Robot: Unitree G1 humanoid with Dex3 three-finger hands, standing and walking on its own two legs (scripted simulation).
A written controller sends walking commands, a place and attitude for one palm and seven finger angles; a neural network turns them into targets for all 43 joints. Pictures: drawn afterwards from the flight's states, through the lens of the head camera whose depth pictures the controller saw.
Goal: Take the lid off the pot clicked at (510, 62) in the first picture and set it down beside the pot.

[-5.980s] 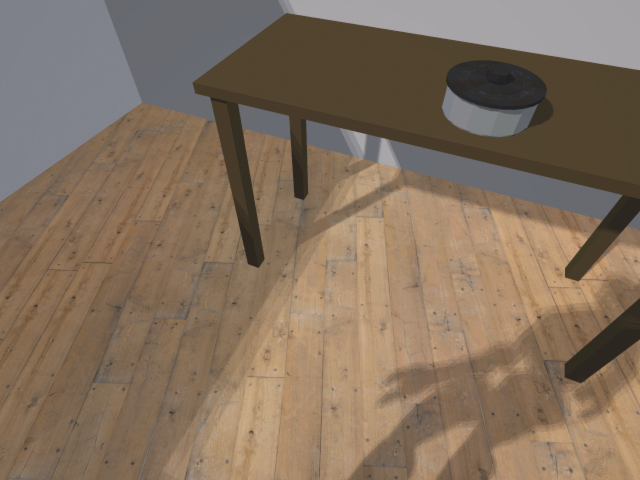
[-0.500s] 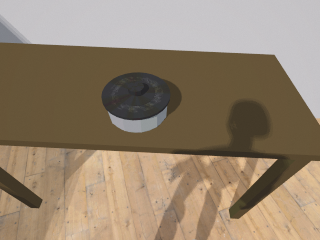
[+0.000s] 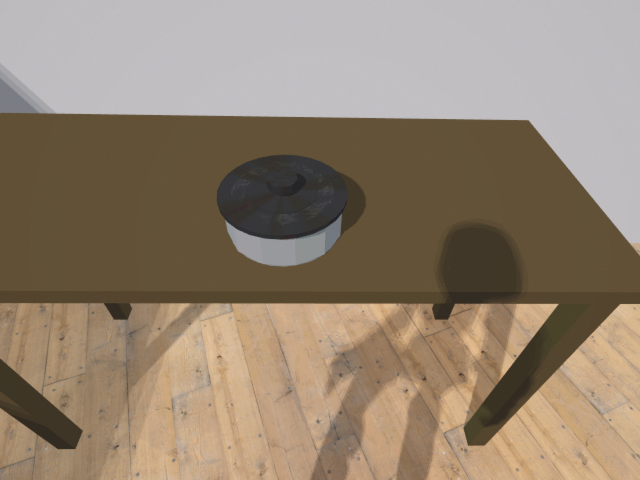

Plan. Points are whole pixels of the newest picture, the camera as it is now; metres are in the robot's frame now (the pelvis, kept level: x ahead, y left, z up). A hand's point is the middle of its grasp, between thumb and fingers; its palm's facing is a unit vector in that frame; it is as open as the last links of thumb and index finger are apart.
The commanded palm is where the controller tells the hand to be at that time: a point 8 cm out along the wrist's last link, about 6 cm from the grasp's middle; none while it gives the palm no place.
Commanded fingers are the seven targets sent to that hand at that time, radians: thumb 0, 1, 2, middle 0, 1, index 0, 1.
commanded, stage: come to a stop and stand still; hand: left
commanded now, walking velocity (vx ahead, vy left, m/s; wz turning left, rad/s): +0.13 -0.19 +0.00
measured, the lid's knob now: (282, 181) +0.51 +0.10 +0.12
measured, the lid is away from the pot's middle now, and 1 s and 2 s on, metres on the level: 0.00 0.00 0.00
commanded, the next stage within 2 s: look again from close up in 0.76 s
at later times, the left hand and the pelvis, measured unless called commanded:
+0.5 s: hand out of the picture +0.00 +0.14 -0.15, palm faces +0.06 -0.98 -0.21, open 7.4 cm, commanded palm none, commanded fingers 0.00 0.90 0.90 -0.20 -0.30 -0.20 -0.30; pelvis +0.03 -0.02 +0.01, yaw +1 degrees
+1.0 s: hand out of the picture +0.06 +0.16 -0.15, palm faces +0.05 -0.97 -0.24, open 7.3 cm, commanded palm none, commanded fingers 0.00 0.90 0.90 -0.20 -0.30 -0.20 -0.30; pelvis +0.03 -0.02 +0.01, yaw +1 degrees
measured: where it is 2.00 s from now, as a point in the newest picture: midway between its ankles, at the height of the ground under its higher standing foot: outside the picture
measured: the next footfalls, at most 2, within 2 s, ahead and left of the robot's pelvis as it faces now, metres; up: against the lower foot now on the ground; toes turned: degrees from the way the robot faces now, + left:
none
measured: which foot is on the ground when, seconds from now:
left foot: down 0.00-1.00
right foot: down 0.00-1.00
